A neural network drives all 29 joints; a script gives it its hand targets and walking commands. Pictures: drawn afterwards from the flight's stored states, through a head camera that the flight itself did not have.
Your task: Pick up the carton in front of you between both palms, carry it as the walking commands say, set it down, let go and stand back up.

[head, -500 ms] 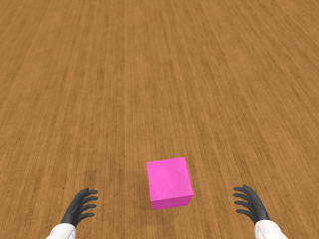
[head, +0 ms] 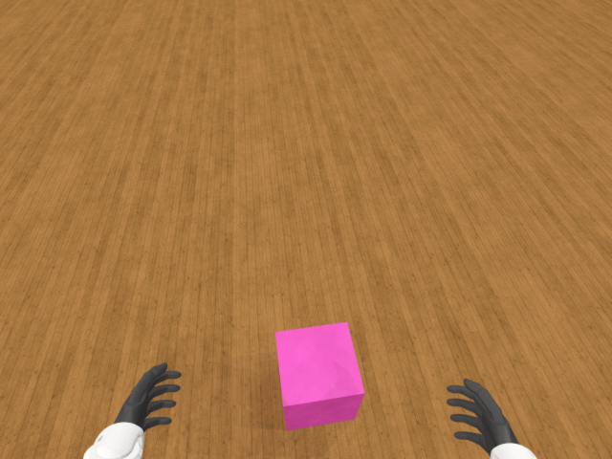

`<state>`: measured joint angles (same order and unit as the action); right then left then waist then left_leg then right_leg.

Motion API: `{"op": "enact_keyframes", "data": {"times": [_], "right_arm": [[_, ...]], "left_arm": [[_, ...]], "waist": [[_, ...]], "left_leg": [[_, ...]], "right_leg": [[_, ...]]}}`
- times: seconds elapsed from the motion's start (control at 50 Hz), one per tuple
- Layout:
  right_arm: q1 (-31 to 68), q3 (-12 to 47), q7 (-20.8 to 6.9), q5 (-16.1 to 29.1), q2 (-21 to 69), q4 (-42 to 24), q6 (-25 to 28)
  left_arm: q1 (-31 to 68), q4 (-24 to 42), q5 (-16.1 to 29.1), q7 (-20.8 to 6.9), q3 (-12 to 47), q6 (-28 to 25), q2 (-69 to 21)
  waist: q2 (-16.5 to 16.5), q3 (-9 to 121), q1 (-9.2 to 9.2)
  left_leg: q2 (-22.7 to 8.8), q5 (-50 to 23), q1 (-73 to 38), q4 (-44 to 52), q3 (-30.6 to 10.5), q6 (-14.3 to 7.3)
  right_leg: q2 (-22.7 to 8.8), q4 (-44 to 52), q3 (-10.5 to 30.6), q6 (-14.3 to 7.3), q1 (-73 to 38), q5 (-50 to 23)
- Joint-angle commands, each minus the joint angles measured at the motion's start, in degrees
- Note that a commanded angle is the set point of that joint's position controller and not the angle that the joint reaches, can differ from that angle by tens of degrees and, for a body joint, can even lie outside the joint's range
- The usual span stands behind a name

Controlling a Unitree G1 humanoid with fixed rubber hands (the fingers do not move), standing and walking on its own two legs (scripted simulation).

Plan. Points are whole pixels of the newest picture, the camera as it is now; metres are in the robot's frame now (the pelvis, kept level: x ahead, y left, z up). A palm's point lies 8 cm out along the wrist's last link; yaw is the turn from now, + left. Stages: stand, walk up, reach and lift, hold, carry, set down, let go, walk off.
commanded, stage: stand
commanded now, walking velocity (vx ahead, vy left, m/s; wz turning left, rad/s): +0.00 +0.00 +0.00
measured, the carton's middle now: (316, 377) +0.43 -0.02 -0.65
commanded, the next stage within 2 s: none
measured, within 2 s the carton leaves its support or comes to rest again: neither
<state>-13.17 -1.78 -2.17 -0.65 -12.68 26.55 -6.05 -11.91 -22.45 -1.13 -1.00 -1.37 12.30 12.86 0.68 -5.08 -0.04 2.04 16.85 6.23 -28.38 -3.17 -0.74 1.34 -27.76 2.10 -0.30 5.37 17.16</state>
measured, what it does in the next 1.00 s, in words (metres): stands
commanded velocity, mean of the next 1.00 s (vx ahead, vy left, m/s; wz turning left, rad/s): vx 0.00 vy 0.00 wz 0.00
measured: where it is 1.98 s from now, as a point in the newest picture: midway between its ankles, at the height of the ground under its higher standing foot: outside the picture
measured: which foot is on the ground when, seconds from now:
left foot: down 0.00-1.00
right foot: down 0.00-1.00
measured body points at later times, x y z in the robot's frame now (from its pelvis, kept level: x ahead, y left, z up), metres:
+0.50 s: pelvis +0.02 +0.01 +0.00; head +0.02 +0.02 +0.45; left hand +0.15 +0.30 -0.11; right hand +0.15 -0.29 -0.09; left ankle -0.01 +0.11 -0.74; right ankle -0.02 -0.12 -0.74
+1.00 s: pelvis +0.00 +0.01 +0.01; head +0.00 +0.02 +0.46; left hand +0.12 +0.31 -0.11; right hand +0.12 -0.30 -0.10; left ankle -0.01 +0.11 -0.74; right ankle -0.02 -0.12 -0.74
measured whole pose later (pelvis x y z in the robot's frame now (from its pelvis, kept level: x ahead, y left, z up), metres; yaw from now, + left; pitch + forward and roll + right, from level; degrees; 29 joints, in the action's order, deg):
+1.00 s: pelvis +0.00 +0.01 +0.01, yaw -1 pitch -2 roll +0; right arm -8.3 -0.7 1.0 -1.3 -20.8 53.2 0.1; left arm -8.2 -54.7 -1.6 1.2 -0.2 -0.2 20.8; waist -0.8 -1.2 -0.1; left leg 2.2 14.3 7.1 -23.6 -2.0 -1.5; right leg 0.5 -22.5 2.6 0.7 6.1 14.2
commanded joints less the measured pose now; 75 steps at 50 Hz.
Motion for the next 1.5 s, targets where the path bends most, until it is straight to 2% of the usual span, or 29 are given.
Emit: {"op": "enact_keyframes", "data": {"times": [0.0,0.02,0.06,0.12,0.22,0.4,0.56,1.08,1.48], "right_arm": [[1.71,-3.75,2.58,-1.91,-12.11,1.16,3.28],[1.79,-3.37,2.59,-2.07,-11.58,2.34,4.03],[2.16,-2.99,2.72,-1.96,-11.32,3.97,5.23],[3.7,-2.66,2.7,-2.01,-11.91,5.73,6.08],[2.95,-2.68,3.3,-1.67,-13.68,8.28,6.46],[3.15,-2.22,3.76,-1.21,-15.9,12.57,6.49],[4.38,-1.63,3.77,-0.98,-16.43,16.06,6.65],[7.41,-0.76,3.3,-0.54,-18.11,25.76,6.93],[8.14,-0.34,3.13,-0.28,-18.91,29.24,7.1]], "left_arm": [[2.93,-2.75,-0.99,2.82,-3.5,-6.32,11.67],[3.31,-3.95,-1.4,2.76,-3.3,-7.77,11.14],[4.12,-5.92,-1.66,2.63,-3.16,-9.72,11.0],[4.22,-9.1,-1.44,2.09,-3.13,-11.18,11.22],[3.69,-13.01,-1.19,2.16,-2.95,-12.29,12.75],[3.58,-18.53,-0.95,2.51,-2.01,-12.75,14.38],[4.23,-22.22,-0.77,2.66,-1.45,-12.92,14.92],[6.06,-31.33,-0.35,2.28,-0.3,-13.26,17.05],[6.61,-34.24,-0.01,2.02,0.09,-13.49,18.14]], "waist": [[-6.84,1.77,-0.22],[-5.24,2.42,0.19],[-2.57,3.41,0.5],[0.14,6.14,-0.07],[0.87,8.51,0.11],[0.08,8.24,0.06],[-0.51,7.83,0.02],[-0.54,4.93,-0.05],[-0.67,4.87,0.01]], "left_leg": [[-3.21,-6.03,6.68,2.1,-1.18,1.52],[-3.28,-3.46,6.92,2.3,-1.42,1.39],[-3.69,-0.87,7.54,2.89,-2.4,0.77],[-4.75,-5.92,7.71,3.5,-3.68,0.07],[-5.51,-15.18,5.24,2.37,-3.7,-0.16],[-6.1,-20.18,3.64,2.57,-3.95,-0.17],[-6.46,-21.56,2.43,3.78,-4.09,-0.29],[-7.44,-12.9,1.9,9.88,-5.33,-0.45],[-7.77,-12.24,1.32,11.06,-5.6,-0.5]], "right_leg": [[-3.72,5.28,2.82,0.97,8.04,-2.28],[-4.04,6.01,3.84,0.6,9.52,2.19],[-4.23,5.86,4.61,0.12,9.31,4.03],[-3.83,3.69,3.49,0.23,6.01,-4.12],[-4.2,2.29,3.18,0.31,3.47,-13.47],[-4.88,2.56,3.44,-0.08,1.86,-17.95],[-5.4,3.55,3.65,-0.08,1.01,-19.0],[-6.72,8.89,5.33,-0.08,0.65,-12.4],[-7.26,10.46,5.71,-0.47,0.77,-11.89]]}}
